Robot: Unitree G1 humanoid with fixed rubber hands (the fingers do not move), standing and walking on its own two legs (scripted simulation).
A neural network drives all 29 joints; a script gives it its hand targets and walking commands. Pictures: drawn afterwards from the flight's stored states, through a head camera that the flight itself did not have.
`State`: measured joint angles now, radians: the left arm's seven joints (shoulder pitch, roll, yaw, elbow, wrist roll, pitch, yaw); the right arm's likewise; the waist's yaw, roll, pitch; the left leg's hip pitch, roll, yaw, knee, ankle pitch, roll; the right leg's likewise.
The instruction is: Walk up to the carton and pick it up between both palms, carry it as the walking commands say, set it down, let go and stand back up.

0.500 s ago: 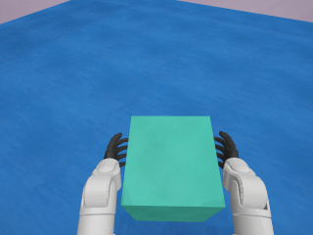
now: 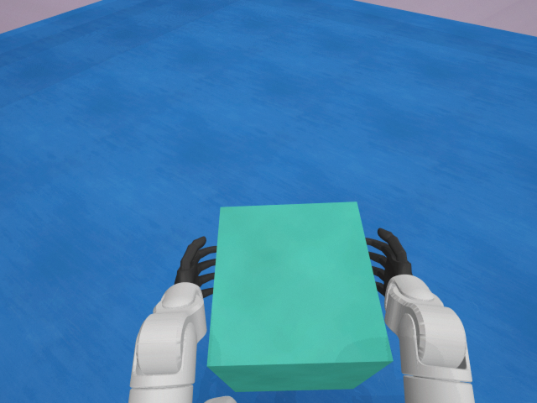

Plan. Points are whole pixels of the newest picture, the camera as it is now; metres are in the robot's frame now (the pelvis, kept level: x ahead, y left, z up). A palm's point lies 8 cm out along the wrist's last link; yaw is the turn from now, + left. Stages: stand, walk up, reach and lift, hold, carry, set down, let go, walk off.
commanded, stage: carry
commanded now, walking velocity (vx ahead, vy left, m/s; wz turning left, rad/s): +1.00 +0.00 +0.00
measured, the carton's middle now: (291, 304) +0.26 +0.00 -0.02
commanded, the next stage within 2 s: none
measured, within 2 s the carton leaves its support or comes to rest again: neither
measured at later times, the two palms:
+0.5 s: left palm (229, 118) +0.61 +0.13 +0.09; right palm (372, 121) +0.60 -0.16 +0.09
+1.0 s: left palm (245, 39) +1.07 +0.14 +0.06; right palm (341, 41) +1.05 -0.15 +0.07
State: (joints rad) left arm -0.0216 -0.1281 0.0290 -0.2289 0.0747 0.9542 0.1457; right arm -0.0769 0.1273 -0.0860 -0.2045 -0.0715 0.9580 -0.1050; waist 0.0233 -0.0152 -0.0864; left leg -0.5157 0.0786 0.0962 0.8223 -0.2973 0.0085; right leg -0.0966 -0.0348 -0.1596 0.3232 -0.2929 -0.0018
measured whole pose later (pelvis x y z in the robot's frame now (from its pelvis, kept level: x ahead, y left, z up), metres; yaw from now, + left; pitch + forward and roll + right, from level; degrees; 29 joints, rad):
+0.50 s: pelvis +0.38 +0.00 -0.01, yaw -1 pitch +3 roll -4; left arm 0.05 -0.13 -0.01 -0.57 0.05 1.14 0.15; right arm 0.04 0.13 -0.02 -0.57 -0.03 1.13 -0.15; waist -0.03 0.05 -0.10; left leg 0.13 0.14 0.15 0.26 -0.42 -0.07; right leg -0.52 -0.06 -0.21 0.54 -0.13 0.01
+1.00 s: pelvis +0.81 +0.02 -0.02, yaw -4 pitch +4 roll +1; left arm 0.02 -0.13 0.03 -0.54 0.04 1.17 0.16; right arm -0.02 0.13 -0.02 -0.50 -0.03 1.16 -0.16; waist -0.05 -0.03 -0.06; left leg -0.43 0.05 0.26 0.58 -0.22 0.07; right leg -0.14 -0.12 -0.04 1.02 -0.39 0.03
